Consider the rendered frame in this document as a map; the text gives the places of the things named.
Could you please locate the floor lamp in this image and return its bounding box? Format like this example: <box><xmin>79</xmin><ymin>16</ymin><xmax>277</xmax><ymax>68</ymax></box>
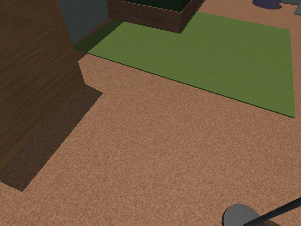
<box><xmin>222</xmin><ymin>197</ymin><xmax>301</xmax><ymax>226</ymax></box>

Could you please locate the bed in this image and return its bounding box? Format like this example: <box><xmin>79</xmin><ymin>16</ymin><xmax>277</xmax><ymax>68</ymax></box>
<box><xmin>106</xmin><ymin>0</ymin><xmax>203</xmax><ymax>33</ymax></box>

